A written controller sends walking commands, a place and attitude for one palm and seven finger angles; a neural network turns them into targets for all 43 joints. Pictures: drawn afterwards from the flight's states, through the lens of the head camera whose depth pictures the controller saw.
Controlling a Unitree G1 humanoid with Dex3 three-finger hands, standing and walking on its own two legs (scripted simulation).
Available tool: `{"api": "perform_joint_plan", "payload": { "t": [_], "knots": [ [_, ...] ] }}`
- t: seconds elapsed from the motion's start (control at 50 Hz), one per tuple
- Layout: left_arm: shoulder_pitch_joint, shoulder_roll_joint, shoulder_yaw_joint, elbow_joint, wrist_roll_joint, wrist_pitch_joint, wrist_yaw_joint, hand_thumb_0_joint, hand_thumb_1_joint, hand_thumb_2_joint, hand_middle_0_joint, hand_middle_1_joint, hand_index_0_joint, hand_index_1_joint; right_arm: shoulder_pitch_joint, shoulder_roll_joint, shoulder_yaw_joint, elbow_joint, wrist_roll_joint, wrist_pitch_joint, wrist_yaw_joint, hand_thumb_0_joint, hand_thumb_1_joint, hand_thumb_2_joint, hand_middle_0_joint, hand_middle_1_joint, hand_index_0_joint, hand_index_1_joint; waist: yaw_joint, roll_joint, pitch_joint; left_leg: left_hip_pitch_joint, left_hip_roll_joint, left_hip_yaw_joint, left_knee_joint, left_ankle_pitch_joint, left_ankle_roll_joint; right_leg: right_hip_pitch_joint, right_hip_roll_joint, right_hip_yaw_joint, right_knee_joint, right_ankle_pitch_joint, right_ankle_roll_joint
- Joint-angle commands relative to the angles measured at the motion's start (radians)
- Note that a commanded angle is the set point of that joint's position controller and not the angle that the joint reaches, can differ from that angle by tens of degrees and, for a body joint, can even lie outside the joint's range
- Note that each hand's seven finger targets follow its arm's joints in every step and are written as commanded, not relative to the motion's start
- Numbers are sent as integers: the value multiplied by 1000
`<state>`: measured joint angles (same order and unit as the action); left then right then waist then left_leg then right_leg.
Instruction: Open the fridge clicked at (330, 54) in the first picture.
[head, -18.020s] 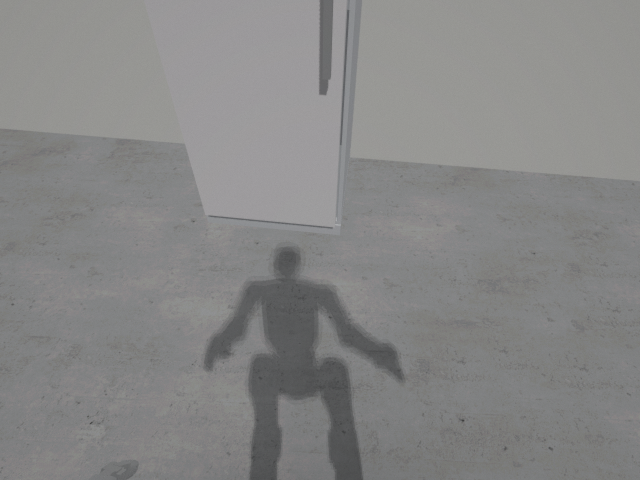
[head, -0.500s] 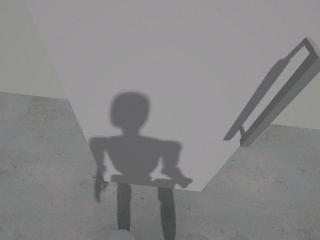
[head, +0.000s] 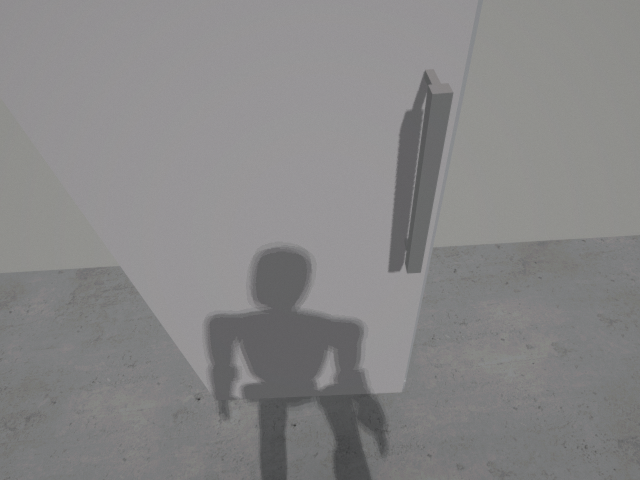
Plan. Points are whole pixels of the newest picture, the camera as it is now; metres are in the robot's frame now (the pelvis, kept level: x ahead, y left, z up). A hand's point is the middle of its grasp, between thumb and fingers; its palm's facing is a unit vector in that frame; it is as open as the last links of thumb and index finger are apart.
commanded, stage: come to a stop and stand still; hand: right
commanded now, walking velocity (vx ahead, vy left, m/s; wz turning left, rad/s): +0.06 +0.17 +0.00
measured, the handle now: (420, 186) +0.47 -0.13 +0.13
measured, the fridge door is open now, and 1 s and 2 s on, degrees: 0 0 0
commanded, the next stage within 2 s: look again from close up in 1.02 s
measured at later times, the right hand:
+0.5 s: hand out of the picture +0.11 -0.12 -0.18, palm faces +0.01 +0.98 -0.18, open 7.3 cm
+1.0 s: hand out of the picture -0.02 -0.10 -0.18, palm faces +0.06 +0.98 -0.17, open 7.4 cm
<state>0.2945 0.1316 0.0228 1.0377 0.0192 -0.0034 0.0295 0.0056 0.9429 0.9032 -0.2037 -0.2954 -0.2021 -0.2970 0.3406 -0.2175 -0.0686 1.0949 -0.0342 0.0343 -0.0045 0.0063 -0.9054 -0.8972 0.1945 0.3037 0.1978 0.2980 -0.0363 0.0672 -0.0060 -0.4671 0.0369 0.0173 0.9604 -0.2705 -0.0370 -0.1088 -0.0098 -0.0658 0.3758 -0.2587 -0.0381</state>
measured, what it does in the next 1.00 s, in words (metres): steps on the spot: left foot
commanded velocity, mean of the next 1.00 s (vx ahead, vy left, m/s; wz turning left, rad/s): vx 0.00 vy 0.02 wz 0.00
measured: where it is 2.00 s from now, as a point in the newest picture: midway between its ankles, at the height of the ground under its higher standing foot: outside the picture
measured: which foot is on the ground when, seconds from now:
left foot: up 0.00-0.30, down 0.32-1.00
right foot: down 0.00-1.00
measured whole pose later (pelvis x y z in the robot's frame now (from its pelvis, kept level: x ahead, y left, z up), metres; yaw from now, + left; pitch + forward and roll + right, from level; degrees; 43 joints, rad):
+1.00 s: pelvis +0.01 +0.07 +0.00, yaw +0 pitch -1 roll +1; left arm 0.27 0.14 0.01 1.14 0.01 0.01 0.03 0.01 0.92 0.90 -0.20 -0.29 -0.20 -0.30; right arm 0.30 -0.14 -0.01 1.17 -0.01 -0.01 -0.03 0.00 -0.91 -0.90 0.20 0.30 0.20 0.30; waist -0.02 0.00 0.05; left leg -0.15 -0.02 0.13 0.38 -0.21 0.05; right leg -0.09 -0.10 -0.06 0.39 -0.27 0.06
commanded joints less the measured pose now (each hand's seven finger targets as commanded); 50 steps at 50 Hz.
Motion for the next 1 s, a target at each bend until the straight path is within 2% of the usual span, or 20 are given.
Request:
{"api": "perform_joint_plan", "payload": {
  "t": [0.0, 0.1, 0.16, 0.2, 0.24, 0.26, 0.28, 0.3, 0.32, 0.34, 0.36, 0.38, 0.42, 0.46, 0.48, 0.54, 0.6, 0.68, 0.76, 0.98],
  "knots": [
    [121, 135, 21, 0, 3, -33, 22, 0, 900, 900, -200, -300, -200, -300, -43, -20, -3, -59, 0, -21, 7, 0, -900, -900, 200, 300, 200, 300, 55, -168, 127, -187, 16, -37, 97, 3, -14, 49, -270, 206, -193, 147, -67],
    [193, 133, 20, 44, 12, -32, 39, 0, 900, 900, -200, -300, -200, -300, -98, -1, 8, -79, 7, -9, 7, 0, -900, -900, 200, 300, 200, 300, 72, -195, 87, -141, 32, -16, -22, -69, -13, 117, -301, 193, -101, 536, -110],
    [199, 131, 22, 64, 16, -25, 39, 0, 900, 900, -200, -300, -200, -300, -139, 18, 16, -88, 11, -11, 5, 0, -900, -900, 200, 300, 200, 300, 82, -213, 83, -27, 22, 17, -175, -113, -2, 70, -283, 171, -61, 602, -108],
    [189, 134, 25, 71, 16, -22, 36, 0, 900, 900, -200, -300, -200, -300, -138, 36, 18, -81, 18, -18, 0, 0, -900, -900, 200, 300, 200, 300, 79, -241, 47, 70, 6, 40, -275, -116, 6, 52, -272, 169, -31, 619, -103],
    [171, 128, 27, 82, 11, -20, 31, 0, 900, 900, -200, -300, -200, -300, -105, 34, 16, -61, 21, -27, -5, 0, -900, -900, 200, 300, 200, 300, 55, -242, 33, 193, -4, 52, -407, -22, 11, -14, -250, 161, -4, 532, -78],
    [168, 118, 26, 83, 7, -19, 29, 0, 900, 900, -200, -300, -200, -300, -77, 24, 14, -47, 20, -36, -6, 0, -900, -900, 200, 300, 200, 300, 36, -195, 21, 279, -8, 61, -530, 91, 13, -46, -219, 146, 38, 482, -48],
    [181, 97, 23, 86, -1, -24, 23, 0, 900, 900, -200, -300, -200, -300, -40, 0, 12, -32, 20, -46, -11, 0, -900, -900, 200, 300, 200, 300, 24, -146, -25, 398, 35, 21, -601, 217, 18, -94, -181, 108, 81, 380, -4],
    [184, 51, 13, 81, -9, -28, 16, 0, 900, 900, -200, -300, -200, -300, -6, -44, 8, -11, 21, -55, -21, 0, -900, -900, 200, 300, 200, 300, 17, -40, -68, 544, 152, -73, -571, 392, 47, -216, -137, 51, 124, 174, 42],
    [174, 11, 1, 73, -13, -24, 11, 0, 900, 900, -200, -300, -200, -300, 0, -74, 10, 5, 25, -60, -27, 0, -900, -900, 200, 300, 200, 300, 20, 76, -64, 549, 257, -136, -564, 500, 97, -270, -77, 1, 129, -79, 72],
    [177, 10, 4, 78, -11, -17, 12, 0, 900, 900, -200, -300, -200, -300, -29, -84, 15, 1, 25, -56, -26, 0, -900, -900, 200, 300, 200, 300, 32, 69, -29, 454, 288, -120, -593, 430, 127, -231, -70, 0, 145, -171, 73],
    [179, -4, 3, 85, -6, -5, 12, 0, 900, 900, -200, -300, -200, -300, -58, -60, 15, -6, 25, -58, -30, 0, -900, -900, 200, 300, 200, 300, 42, 120, -23, 407, 240, -112, -613, 409, 135, -186, -79, -1, 148, -147, 75],
    [181, 6, 2, 100, -3, -1, 11, 0, 900, 900, -200, -300, -200, -300, -81, -52, 18, -7, 25, -60, -31, 0, -900, -900, 200, 300, 200, 300, 44, 132, -1, 372, 209, -90, -611, 414, 131, -160, -89, 4, 139, -99, 76],
    [192, 11, 2, 122, -3, -4, 11, 0, 900, 900, -200, -300, -200, -300, -108, -25, 28, -8, 30, -58, -30, 0, -900, -900, 200, 300, 200, 300, 55, 45, 36, 312, 159, -33, -588, 385, 104, -95, -105, 16, 60, 74, 76],
    [179, 20, 1, 133, -1, -10, 10, 0, 900, 900, -200, -300, -200, -300, -116, -7, 32, -10, 31, -54, -29, 0, -900, -900, 200, 300, 200, 300, 45, -63, 76, 292, 99, 3, -581, 295, 72, -85, -130, 28, 8, 175, 74],
    [165, 24, -1, 133, 0, -13, 11, 0, 900, 900, -200, -300, -200, -300, -112, -6, 30, -8, 31, -53, -30, 0, -900, -900, 200, 300, 200, 300, 41, -104, 91, 300, 91, 7, -568, 311, 63, -92, -135, 31, 0, 215, 72],
    [142, 31, 3, 123, 0, -15, 14, 0, 900, 900, -200, -300, -200, -300, -87, -3, 27, -2, 28, -54, -33, 0, -900, -900, 200, 300, 200, 300, 36, -126, 76, 326, 88, 8, -570, 338, 56, -76, -138, 24, -6, 235, 73],
    [116, 40, 6, 109, -1, -13, 14, 0, 900, 900, -200, -300, -200, -300, -75, -11, 28, 0, 25, -58, -33, 0, -900, -900, 200, 300, 200, 300, 37, -99, 51, 332, 94, 3, -582, 380, 54, -44, -135, 16, 1, 225, 74],
    [91, 53, 6, 102, -1, -5, 14, 0, 900, 900, -200, -300, -200, -300, -79, -14, 30, 0, 22, -60, -32, 0, -900, -900, 200, 300, 200, 300, 43, -45, 71, 311, 95, -8, -613, 353, 54, -32, -130, 14, -9, 169, 76],
    [71, 65, 3, 91, -1, -1, 10, 0, 900, 900, -200, -300, -200, -300, -68, -31, 31, 4, 22, -60, -28, 0, -900, -900, 200, 300, 200, 300, 42, -24, 85, 301, 95, -19, -654, 267, 53, -28, -122, 7, -23, 115, 75],
    [72, 75, -5, 89, -2, -2, 8, 0, 900, 900, -200, -300, -200, -300, -11, -29, 36, 30, 25, -59, -26, 0, -900, -900, 200, 300, 200, 300, 36, -77, 81, 288, 87, -36, -703, 108, 58, -27, -113, 8, -34, 72, 67]
  ]
}}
